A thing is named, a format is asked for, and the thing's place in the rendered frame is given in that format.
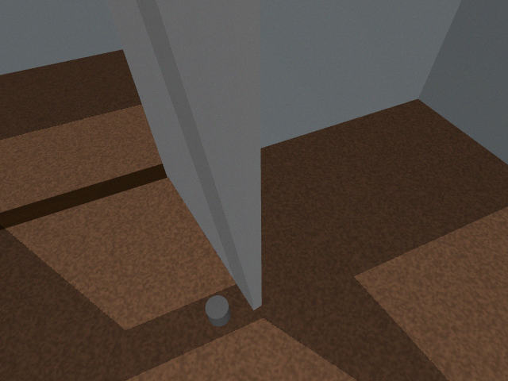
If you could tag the can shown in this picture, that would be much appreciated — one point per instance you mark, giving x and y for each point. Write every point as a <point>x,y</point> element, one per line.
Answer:
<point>217,310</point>

